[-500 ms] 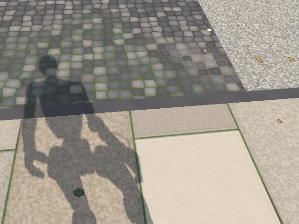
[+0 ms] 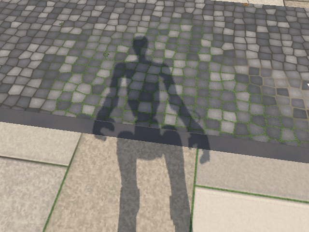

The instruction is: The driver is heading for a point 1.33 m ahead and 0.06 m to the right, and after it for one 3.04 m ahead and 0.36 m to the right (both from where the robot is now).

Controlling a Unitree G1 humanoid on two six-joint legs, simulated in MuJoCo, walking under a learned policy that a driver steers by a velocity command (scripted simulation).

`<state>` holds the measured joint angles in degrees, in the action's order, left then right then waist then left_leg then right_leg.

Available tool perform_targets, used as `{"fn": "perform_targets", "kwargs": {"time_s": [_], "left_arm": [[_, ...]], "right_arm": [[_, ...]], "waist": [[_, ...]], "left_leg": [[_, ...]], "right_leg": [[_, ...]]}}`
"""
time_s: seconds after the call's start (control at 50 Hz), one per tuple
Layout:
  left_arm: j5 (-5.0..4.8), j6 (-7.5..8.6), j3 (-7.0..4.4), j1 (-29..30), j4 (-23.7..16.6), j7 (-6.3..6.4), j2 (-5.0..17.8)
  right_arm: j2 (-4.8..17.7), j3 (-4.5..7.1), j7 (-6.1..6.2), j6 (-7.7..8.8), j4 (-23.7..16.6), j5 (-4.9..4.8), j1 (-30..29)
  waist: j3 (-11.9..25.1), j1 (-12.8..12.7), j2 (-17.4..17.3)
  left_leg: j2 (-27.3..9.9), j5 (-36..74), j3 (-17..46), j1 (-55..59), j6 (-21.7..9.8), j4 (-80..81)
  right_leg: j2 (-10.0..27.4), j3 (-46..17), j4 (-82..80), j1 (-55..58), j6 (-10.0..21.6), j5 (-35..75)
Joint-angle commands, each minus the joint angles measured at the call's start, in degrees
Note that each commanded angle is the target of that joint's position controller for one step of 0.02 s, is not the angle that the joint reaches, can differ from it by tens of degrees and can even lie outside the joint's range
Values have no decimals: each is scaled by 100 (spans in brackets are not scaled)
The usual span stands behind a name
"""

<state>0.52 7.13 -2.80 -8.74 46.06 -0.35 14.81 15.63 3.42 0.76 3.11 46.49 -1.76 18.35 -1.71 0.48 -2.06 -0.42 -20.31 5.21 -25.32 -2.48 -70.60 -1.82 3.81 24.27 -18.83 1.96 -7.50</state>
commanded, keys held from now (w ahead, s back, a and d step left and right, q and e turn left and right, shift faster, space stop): w+q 0.10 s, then w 0.26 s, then w+e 0.64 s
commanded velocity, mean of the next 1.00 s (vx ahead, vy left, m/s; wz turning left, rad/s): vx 0.50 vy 0.00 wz -0.05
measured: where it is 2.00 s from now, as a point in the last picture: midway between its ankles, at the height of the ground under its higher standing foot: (173, 131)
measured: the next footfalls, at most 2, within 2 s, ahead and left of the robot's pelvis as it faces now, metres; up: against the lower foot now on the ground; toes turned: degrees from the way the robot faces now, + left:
left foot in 0.36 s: +0.34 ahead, +0.19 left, +0.00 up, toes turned +11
right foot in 0.94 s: +0.66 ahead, -0.03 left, +0.00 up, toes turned -9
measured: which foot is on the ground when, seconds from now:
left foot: up 0.00-0.34, down 0.36-0.92, up 0.94-1.00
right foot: down 0.00-0.38, up 0.40-0.92, down 0.94-1.00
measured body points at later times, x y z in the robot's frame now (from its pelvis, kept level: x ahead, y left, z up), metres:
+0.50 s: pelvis +0.26 +0.09 +0.00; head +0.29 +0.11 +0.45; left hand +0.28 +0.37 -0.14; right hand +0.44 -0.15 -0.10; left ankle +0.30 +0.18 -0.74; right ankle +0.18 -0.09 -0.64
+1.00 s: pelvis +0.54 +0.06 -0.02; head +0.58 +0.05 +0.43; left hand +0.74 +0.29 -0.12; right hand +0.55 -0.22 -0.15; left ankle +0.35 +0.20 -0.65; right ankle +0.62 -0.02 -0.74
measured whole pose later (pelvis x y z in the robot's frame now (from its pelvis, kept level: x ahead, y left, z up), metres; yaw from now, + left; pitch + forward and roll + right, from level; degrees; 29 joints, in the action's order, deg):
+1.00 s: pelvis +0.54 +0.06 -0.02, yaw -8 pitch +2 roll +1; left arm -1.2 3.0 -4.2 -6.3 41.9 -2.9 15.4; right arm 15.0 3.6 0.8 4.7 48.3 -1.1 17.6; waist -3.3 0.8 0.4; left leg -2.6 -29.6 -3.9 -10.5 1.2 -63.5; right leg -3.4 3.3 37.8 -28.8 7.4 -11.4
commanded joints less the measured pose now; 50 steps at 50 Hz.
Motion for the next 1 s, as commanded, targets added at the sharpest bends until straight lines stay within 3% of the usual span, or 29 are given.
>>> {"fn": "perform_targets", "kwargs": {"time_s": [0.02,0.1,0.2,0.28,0.32,0.34,0.36,0.38,0.4,0.42,0.44,0.46,0.48,0.52,0.56,0.62,0.7,0.76,0.82,0.86,0.9,0.92,0.94,0.96,0.98,1.0], "left_arm": [[-2,81,-137,-176,-116,-28,486],[-34,109,-255,-317,57,-24,794],[-95,2,-254,-616,217,-34,958],[-228,-137,-281,-1003,435,-45,1166],[-268,-230,-292,-998,501,-29,1257],[-276,-273,-282,-886,510,-17,1285],[-230,-294,-216,-960,522,5,1130],[-75,-266,-61,-992,367,7,798],[-87,-124,139,-1565,268,-57,130],[-310,-16,-22,-1169,356,-83,783],[-436,7,-87,-771,187,-92,904],[-351,-18,-79,-598,172,-55,826],[-252,-78,-113,-555,190,-34,785],[-261,-269,-127,-852,304,-33,606],[-263,-391,-127,-842,294,-19,452],[-224,-430,-146,-477,157,-3,378],[-160,-398,-97,139,-65,-120,241],[-142,-388,-31,685,-331,-226,133],[-164,-386,-18,1033,-618,-343,129],[-185,-396,-69,946,-745,-403,226],[-221,-427,-230,221,-685,-396,525],[-231,-432,-399,-635,-504,-344,828],[-201,-487,-602,-1502,-324,-209,1310],[-205,-457,-668,-1380,-365,-153,1891],[-143,-395,-555,-1651,-479,-170,1512],[-123,-344,-467,-1465,-436,-178,1143]], "right_arm": [[197,85,-29,-35,-468,-26,193],[181,58,-33,-97,-828,54,-328],[67,-49,-200,47,-1072,69,-1194],[175,-62,-309,68,-1371,40,-1796],[327,-2,-332,82,-1415,68,-1664],[470,92,-324,94,-1285,97,-1147],[779,271,-280,85,-968,107,-204],[1317,446,-170,54,-781,150,883],[1759,466,-158,60,-789,189,911],[1181,333,-182,123,-814,195,955],[957,252,-196,162,-785,200,635],[750,191,-215,183,-812,171,189],[548,148,-236,210,-826,175,-151],[365,129,-239,325,-766,223,-390],[400,161,-200,417,-625,256,-368],[441,195,-91,426,-419,297,-169],[576,227,6,389,-275,264,-112],[675,267,54,323,-88,216,186],[740,296,69,194,40,142,329],[882,326,96,112,19,111,193],[1085,366,139,21,-39,81,28],[1136,361,148,-5,-70,46,-122],[1050,314,161,49,-160,94,-112],[42,20,39,218,-428,303,534],[436,41,-55,490,-552,65,7],[678,110,-90,595,-715,-135,-569]], "waist": [[278,-2,647],[65,-36,462],[-78,-328,393],[-271,-467,522],[-163,-265,661],[152,103,671],[727,513,564],[1538,919,-211],[2182,406,-1517],[2101,706,-701],[1323,588,-573],[979,368,-226],[698,179,-250],[572,-86,-355],[353,-171,-200],[78,-98,-123],[-168,85,-100],[-404,316,-11],[-482,382,-43],[-287,205,-190],[270,-255,-436],[732,-754,-363],[1211,-1128,123],[1668,-322,1667],[2479,-734,1096],[1631,-797,795]], "left_leg": [[-697,327,144,-1025,10,20],[-837,971,147,-1591,105,795],[-616,2084,-288,-1217,48,2606],[-475,1551,-556,-1125,-82,3378],[-280,1068,-741,-730,-261,3690],[-57,1207,-930,102,-384,3999],[182,1379,-1038,1485,-532,4078],[-973,1624,409,3347,-925,3988],[-2305,705,3237,4634,-1782,4874],[-2326,605,3411,4373,-1633,5213],[-2155,1103,2377,3738,-1375,5207],[-1891,1566,1642,3010,-1193,5297],[-1652,1764,1102,2439,-1066,5496],[-1456,1984,494,1847,-983,5911],[-1421,2422,8,1697,-982,6127],[-1387,2654,-522,1896,-888,6246],[-1326,2521,-1133,2071,-700,6371],[-1495,2681,-1376,2521,-662,6281],[-1662,3245,-1546,3097,-603,5913],[-1663,4760,-1725,3212,-484,5387],[-1595,6584,-1833,3178,-350,4214],[-1400,6535,-1932,2759,-189,3066],[-1116,4814,-1912,1431,89,1346],[112,-1127,-1289,-1191,464,-795],[278,-1379,75,-1863,342,-1431],[-40,-840,143,-2314,183,-1244]], "right_leg": [[1620,-1488,-1538,944,964,121],[1754,-810,-1767,1024,1109,761],[1501,-47,-1691,1178,938,949],[1795,-103,-1479,1753,835,801],[1905,-74,-1035,2033,727,1617],[1772,135,-346,1972,596,2555],[1481,405,816,1576,426,3134],[1142,530,2815,160,147,1501],[124,-43,4660,-1861,-108,-2492],[280,-955,5313,-2363,-17,-2551],[516,-927,5318,-2688,64,-2049],[788,-863,4986,-2473,51,-1522],[948,-877,4658,-2239,16,-1146],[1041,-934,4466,-1685,-38,-650],[988,-1025,4277,-1806,-103,-342],[871,-1204,3612,-2332,-164,368],[762,-856,2302,-2305,-119,1315],[748,-547,1725,-2473,-3,1306],[674,-237,1427,-2628,163,723],[410,107,1315,-2107,359,179],[-48,428,1378,-958,619,-378],[-278,421,970,315,828,-82],[190,-579,689,2027,1129,83],[1726,-3822,316,3931,2215,-345],[2124,-5287,-630,4360,2481,-1000],[1961,-4406,-744,3850,2114,-678]]}}
Keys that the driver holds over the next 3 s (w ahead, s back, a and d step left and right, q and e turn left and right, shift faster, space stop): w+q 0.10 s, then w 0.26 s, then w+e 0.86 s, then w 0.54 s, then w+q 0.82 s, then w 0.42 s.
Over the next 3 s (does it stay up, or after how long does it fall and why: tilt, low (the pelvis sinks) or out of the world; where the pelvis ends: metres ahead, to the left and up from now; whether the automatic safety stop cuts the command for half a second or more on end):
stays up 1.60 -0.21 -0.06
